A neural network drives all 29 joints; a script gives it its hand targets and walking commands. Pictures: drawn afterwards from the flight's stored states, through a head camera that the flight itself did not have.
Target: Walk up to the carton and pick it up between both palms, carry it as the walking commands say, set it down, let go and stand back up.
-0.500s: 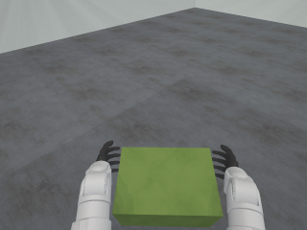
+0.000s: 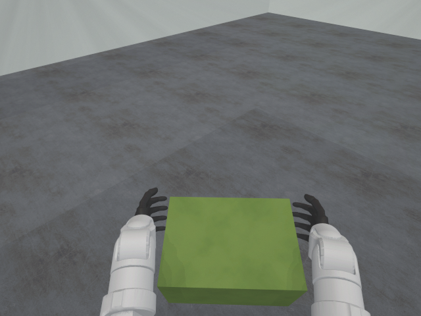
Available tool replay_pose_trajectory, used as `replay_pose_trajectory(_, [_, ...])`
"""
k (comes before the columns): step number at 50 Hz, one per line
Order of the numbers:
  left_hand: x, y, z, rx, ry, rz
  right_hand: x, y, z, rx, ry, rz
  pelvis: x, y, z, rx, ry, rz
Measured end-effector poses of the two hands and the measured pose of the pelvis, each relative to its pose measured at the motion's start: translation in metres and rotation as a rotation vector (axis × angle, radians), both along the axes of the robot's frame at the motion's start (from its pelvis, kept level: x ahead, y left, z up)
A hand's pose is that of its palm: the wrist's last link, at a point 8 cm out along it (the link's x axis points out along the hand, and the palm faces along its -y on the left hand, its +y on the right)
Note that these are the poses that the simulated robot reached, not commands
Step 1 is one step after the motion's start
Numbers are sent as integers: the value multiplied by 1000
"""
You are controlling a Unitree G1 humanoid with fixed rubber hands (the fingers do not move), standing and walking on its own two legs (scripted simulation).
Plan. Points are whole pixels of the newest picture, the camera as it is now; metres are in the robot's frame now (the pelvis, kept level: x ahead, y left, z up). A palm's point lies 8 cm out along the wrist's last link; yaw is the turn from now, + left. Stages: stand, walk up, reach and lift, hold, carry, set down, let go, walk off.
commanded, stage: hold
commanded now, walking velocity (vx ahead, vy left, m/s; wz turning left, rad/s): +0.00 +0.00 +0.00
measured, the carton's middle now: (228, 251) +0.28 -0.01 -0.04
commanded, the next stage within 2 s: carry in 0.30 s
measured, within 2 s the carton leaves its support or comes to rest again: neither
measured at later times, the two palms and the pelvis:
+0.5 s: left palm (137, 215) +0.30 +0.19 +0.05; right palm (302, 217) +0.31 -0.15 +0.05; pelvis +0.03 +0.02 -0.01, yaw +4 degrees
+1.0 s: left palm (134, 149) +0.49 +0.24 +0.07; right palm (265, 149) +0.51 -0.10 +0.07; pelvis +0.23 +0.07 -0.01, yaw +2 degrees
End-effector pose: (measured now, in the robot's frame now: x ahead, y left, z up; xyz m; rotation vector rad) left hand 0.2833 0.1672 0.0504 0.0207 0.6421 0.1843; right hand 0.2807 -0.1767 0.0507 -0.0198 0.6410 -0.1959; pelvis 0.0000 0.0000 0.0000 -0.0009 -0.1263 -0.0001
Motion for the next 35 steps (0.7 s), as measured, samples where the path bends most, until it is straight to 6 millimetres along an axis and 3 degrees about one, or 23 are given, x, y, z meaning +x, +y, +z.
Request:
replay_pose_trajectory(15, [0, 4, -2, 5, -7, 4, 6, 4, 3, -9, -6, 20, 4, 0, 2, -2, 13, 6])
replay_pose_trajectory(23, [10, 9, -1, 58, -19, 44, 21, 13, -1, -23, -27, 18, 18, 9, -12, -37, 106, 53])
replay_pose_trajectory(30, [45, 45, 15, 33, -17, 80, 63, 50, 18, 23, -24, 0, 50, 39, -14, -18, 173, 9])
replay_pose_trajectory(35, [88, 51, 27, -10, 34, 70, 89, 56, 25, 20, 28, -43, 83, 48, -8, -12, 217, -17])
